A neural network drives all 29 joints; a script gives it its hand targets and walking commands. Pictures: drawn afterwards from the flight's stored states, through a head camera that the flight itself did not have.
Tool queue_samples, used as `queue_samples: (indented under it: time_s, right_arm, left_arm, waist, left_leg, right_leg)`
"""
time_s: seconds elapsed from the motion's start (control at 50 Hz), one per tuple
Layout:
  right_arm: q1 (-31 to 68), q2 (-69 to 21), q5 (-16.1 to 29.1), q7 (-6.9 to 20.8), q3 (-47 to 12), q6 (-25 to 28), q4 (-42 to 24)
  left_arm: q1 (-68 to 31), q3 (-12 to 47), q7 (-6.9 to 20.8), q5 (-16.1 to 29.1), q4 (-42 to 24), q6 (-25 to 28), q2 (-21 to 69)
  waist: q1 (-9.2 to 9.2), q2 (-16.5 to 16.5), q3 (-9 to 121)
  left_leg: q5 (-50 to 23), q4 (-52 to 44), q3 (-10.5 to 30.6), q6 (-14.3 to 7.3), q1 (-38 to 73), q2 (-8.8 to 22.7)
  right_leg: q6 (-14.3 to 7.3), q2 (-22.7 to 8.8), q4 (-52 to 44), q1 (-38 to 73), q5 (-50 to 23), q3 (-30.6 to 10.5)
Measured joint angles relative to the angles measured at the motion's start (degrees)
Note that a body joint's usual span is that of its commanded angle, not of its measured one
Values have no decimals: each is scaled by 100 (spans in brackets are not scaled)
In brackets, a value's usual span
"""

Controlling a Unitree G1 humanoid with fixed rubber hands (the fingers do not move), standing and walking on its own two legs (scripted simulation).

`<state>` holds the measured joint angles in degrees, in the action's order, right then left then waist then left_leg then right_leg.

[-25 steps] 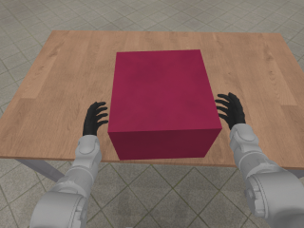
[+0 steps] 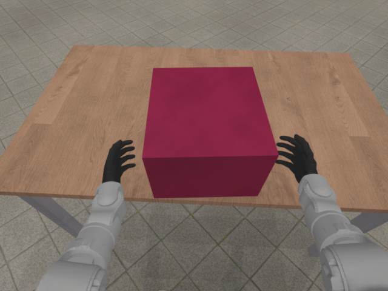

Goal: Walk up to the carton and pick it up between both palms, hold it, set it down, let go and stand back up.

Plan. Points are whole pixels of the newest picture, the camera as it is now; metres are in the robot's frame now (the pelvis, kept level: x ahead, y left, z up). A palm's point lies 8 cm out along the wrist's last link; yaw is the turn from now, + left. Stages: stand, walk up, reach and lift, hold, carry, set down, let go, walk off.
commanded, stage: set down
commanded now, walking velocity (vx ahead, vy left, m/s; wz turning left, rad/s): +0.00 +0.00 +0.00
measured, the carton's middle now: (204, 131) +0.50 +0.02 -0.01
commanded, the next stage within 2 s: none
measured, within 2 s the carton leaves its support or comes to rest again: neither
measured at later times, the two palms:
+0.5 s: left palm (111, 197) +0.30 +0.20 +0.01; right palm (329, 195) +0.33 -0.25 +0.01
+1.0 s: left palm (100, 225) +0.24 +0.21 +0.01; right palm (355, 236) +0.25 -0.28 +0.01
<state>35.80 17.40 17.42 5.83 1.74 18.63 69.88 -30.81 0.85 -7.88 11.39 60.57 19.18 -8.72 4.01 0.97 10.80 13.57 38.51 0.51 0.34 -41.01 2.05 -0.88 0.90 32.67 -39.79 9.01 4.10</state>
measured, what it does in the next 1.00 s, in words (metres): stands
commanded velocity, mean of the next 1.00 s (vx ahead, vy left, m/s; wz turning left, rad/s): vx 0.00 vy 0.00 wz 0.00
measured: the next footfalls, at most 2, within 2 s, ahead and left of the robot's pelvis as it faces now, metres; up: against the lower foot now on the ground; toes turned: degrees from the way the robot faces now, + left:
none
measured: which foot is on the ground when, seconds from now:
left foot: down 0.00-1.00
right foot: down 0.00-1.00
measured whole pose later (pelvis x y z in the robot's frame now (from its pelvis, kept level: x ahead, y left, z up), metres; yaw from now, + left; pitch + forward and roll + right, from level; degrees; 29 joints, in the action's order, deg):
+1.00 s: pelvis +0.03 -0.03 +0.02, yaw +1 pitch +5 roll +1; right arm -8.9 17.6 17.6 3.0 1.6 15.5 29.4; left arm 5.4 0.9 -3.2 11.4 27.2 13.1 -12.7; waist 2.8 -1.6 5.0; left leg 11.9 26.8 0.5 2.3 -19.5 1.7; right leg -2.3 0.7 28.2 -21.6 11.4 4.1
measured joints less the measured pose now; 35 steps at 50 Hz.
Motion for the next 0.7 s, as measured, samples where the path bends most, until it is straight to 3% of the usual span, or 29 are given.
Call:
queue_samples:
  time_s: [0.3, 0.54, 0.7]
  right_arm:
    - [-918, 22, 15, 117, -2, -170, -899]
    - [-2224, 23, 16, -33, -1, -114, -2315]
    - [-3324, 22, 16, -108, -2, -264, -3192]
  left_arm:
    - [858, 7, -76, 1, -1014, -350, -145]
    - [2096, 6, 287, 1, -2392, -625, -228]
    - [2947, 3, 286, 1, -2859, -618, -347]
  waist:
    - [-70, -72, -2]
    - [-127, -221, -457]
    - [-128, -252, -554]
  left_leg:
    - [-80, -143, 0, 42, 77, 0]
    - [-203, -713, 1, 136, 1145, -14]
    - [-254, -1001, 0, 184, 1624, -22]
  right_leg:
    - [-51, 1, 0, 8, -6, 0]
    - [-117, -2, -240, 924, 62, 0]
    - [-134, -8, -318, 1308, 138, 0]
